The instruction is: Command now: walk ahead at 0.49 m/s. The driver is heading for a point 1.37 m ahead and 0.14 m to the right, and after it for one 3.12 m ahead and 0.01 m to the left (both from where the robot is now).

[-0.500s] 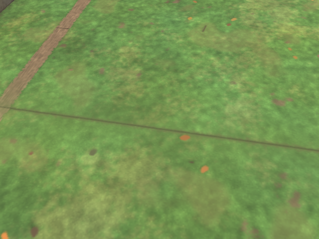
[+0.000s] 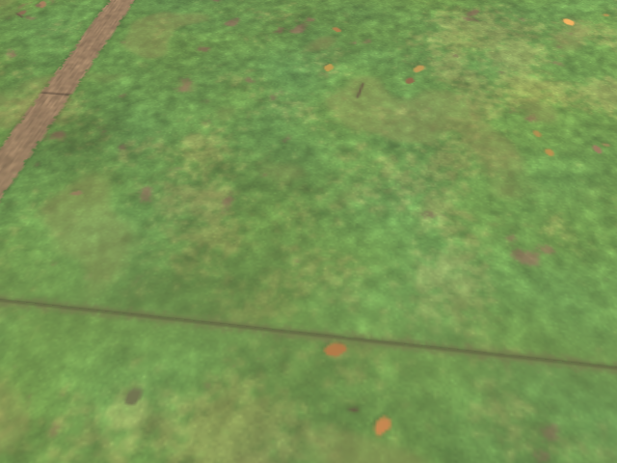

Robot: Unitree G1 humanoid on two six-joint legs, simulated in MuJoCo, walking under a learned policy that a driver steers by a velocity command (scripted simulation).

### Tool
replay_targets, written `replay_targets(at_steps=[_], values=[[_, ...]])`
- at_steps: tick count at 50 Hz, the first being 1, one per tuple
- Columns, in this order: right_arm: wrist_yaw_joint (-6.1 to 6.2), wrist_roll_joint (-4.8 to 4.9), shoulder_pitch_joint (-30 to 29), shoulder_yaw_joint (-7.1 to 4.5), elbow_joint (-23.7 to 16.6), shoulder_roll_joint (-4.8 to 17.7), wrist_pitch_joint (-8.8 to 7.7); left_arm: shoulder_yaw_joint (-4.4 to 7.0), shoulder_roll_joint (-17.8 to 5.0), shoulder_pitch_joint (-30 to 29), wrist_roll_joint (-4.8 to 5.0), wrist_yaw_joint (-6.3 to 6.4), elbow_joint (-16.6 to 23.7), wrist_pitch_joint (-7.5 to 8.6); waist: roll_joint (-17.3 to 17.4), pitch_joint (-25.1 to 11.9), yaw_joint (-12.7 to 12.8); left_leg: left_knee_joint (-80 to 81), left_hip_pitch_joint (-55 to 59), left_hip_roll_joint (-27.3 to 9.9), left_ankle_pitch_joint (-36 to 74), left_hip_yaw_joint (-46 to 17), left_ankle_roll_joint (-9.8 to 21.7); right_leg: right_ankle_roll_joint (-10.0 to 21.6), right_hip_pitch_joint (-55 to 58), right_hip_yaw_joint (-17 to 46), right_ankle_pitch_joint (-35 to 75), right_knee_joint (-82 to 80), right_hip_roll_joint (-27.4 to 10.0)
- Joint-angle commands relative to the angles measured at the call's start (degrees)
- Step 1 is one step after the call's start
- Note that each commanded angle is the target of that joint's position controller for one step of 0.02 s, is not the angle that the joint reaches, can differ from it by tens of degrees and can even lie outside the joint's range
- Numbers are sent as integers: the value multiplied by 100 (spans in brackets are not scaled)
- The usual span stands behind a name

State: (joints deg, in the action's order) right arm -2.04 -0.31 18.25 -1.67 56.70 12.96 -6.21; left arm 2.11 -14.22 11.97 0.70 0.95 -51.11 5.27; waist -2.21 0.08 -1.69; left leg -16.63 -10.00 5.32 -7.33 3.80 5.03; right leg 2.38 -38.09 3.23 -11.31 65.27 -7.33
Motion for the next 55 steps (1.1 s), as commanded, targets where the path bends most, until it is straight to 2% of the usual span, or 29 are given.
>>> replay_targets(at_steps=[1,5,10,12,14,15,16,17,18,19,20,22,23,25,28,32,38,40,41,42,43,44,45,46,47,48,50,52,55], values=[[110,5,-233,-117,-312,752,-106,79,-266,203,-74,38,240,-17,429,319,272,1182,-622,-1597,415,-1181,995,-150,-116,8,930,-795,-239],[200,98,236,-142,-214,906,-30,41,-170,-736,-19,-37,490,50,430,312,-68,1090,-91,-1515,502,-914,744,-195,52,-210,1766,-2461,18],[217,152,658,-179,-24,968,92,17,-245,-1439,55,-212,778,100,510,477,-278,684,850,-1874,355,-1017,664,-94,26,-241,1259,-3333,182],[230,155,608,-214,-14,1035,153,54,-370,-1317,56,-271,815,151,585,399,-132,375,1105,-2011,645,-1094,574,66,346,-289,788,-3568,276],[231,128,387,-200,-71,1022,216,224,-667,-320,41,-265,553,189,615,-159,441,-799,1019,-1724,2253,-821,371,299,1770,-568,566,-3806,611],[227,51,333,-110,-175,809,216,383,-1059,834,13,-220,250,200,362,-956,883,-2289,258,-1377,2194,-513,178,592,3427,-129,722,-3648,217],[175,28,898,87,-279,175,100,549,-1716,1664,-85,-203,90,156,-993,-1844,838,-4684,-2172,-445,197,-41,-285,1466,5844,2284,120,-3897,-1249],[147,105,936,87,-204,274,-62,437,-1340,1783,-70,-226,54,144,-1310,-2246,850,-5685,-3080,-219,-2400,-899,-248,1711,6174,3920,-337,-4747,-1631],[124,261,422,-71,-344,867,-149,312,-965,1293,-42,-226,132,158,-888,-1433,759,-6084,-3572,-592,-2105,-1083,-113,1387,5508,3195,-400,-4805,-1444],[141,281,23,-89,-464,931,-166,234,-756,709,-31,-225,277,145,-485,-911,582,-5922,-3498,-926,-1541,-898,-63,1194,4653,2331,24,-4902,-1232],[178,199,-190,-110,-492,857,-132,172,-570,301,-50,-256,339,137,-112,-520,417,-5552,-3265,-1130,-1113,-797,-90,1095,3868,1745,440,-5130,-970],[211,129,-24,-138,-450,633,39,116,-374,95,-101,-306,294,160,-260,-257,112,-5032,-2633,-1346,-661,-783,-148,968,3047,1063,810,-5506,-605],[218,123,70,-130,-413,511,105,128,-405,192,-98,-309,220,178,-246,-207,59,-4934,-2536,-1343,-562,-724,-188,1014,2895,861,1091,-5604,-534],[238,97,-104,-153,-498,501,167,173,-571,407,-102,-267,83,196,-142,-53,23,-4591,-2793,-1367,-216,-693,-276,1079,2873,580,1605,-5724,-506],[236,54,-783,-173,-734,477,163,188,-643,703,-90,-165,-58,141,-79,106,160,-3632,-3264,-1370,537,-668,-384,1035,3121,341,1869,-5803,-484],[169,88,-1602,-130,-954,362,116,192,-729,1008,-36,-86,-194,94,-114,287,403,-2299,-3026,-1175,1371,-469,-385,885,3246,38,1497,-5925,-356],[-10,150,-2367,-100,-1280,417,31,251,-799,1408,24,-28,-489,-38,-133,563,547,-1462,-3173,-1033,889,-445,-183,826,4256,84,1587,-5541,-760],[-57,154,-2192,-140,-1279,530,-7,288,-871,1295,32,-8,-494,-87,-211,415,377,-1311,-2699,-903,474,-338,-44,732,4416,65,2225,-5212,-824],[-55,149,-1864,-202,-1204,653,-21,304,-930,1176,27,-5,-468,-111,-304,191,177,-1273,-2099,-725,323,-186,43,668,4395,2,3108,-4843,-773],[-31,137,-1144,-317,-984,835,-24,289,-899,1047,13,-7,-440,-144,-298,-228,-211,-1190,-1088,-506,338,-5,172,551,4227,-188,3961,-4015,-544],[17,117,-71,-464,-673,1159,-17,222,-752,999,-37,-10,-360,-154,-117,-922,-631,-1354,550,-767,498,-315,400,364,3422,-405,3637,-2676,-222],[68,-54,715,-595,-557,1764,6,57,-220,1546,-106,-52,-247,-76,1091,-1844,-526,-1276,2831,-2303,749,-2578,1186,-55,1299,-639,1302,-347,611],[51,-19,703,-506,-521,1539,38,-17,-37,1782,-35,-88,-388,68,1807,-2457,-413,-336,3388,-2983,1135,-4491,1728,-207,249,71,-2209,957,1222],[46,37,256,-385,-601,1177,31,129,-601,1380,97,-104,-329,162,1297,-1734,-392,-361,2663,-2779,1677,-3724,1433,-140,-127,454,-2148,1471,862],[58,33,-290,-306,-730,920,36,151,-697,959,145,-82,-215,179,905,-1122,-215,-403,1749,-2570,2517,-2670,1209,-120,-111,247,-1761,1341,561],[24,28,-701,-234,-765,710,24,177,-649,744,77,-29,-199,129,427,-695,-1,-276,878,-2261,3088,-1952,1027,-164,144,82,-1432,920,316],[-3,-52,-925,-167,-692,501,-1,224,-470,861,-2,48,-229,-60,579,-473,307,42,-73,-1918,3370,-1299,825,-175,863,29,-1045,280,114],[32,-127,-867,-161,-545,559,-23,191,-195,1046,-39,76,-274,-177,628,-468,469,180,-445,-1806,4022,-923,933,-244,1205,-38,-709,-181,159],[166,-116,-986,-166,-457,707,26,174,-172,626,-83,109,-126,-237,673,-517,498,188,-472,-1641,4226,-488,851,-324,1332,-88,-4,-1471,158]])
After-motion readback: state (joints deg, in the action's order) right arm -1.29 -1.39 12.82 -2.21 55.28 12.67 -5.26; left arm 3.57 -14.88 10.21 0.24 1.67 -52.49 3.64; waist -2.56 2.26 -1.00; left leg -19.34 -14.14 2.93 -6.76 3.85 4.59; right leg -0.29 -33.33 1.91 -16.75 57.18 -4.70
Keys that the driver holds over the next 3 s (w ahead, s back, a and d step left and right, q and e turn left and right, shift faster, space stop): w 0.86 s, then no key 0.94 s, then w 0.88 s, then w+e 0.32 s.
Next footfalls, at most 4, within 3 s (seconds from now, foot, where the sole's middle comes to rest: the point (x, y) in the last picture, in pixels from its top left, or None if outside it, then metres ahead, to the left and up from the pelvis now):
0.30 right None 0.34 -0.17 -0.78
0.86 left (280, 405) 0.65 0.07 -0.78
1.30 right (374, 366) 0.75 -0.15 -0.78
2.60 left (279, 245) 1.14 0.08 -0.78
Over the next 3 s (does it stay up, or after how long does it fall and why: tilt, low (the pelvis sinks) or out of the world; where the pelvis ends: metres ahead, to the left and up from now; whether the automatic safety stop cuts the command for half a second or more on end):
stays up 1.17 -0.01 0.00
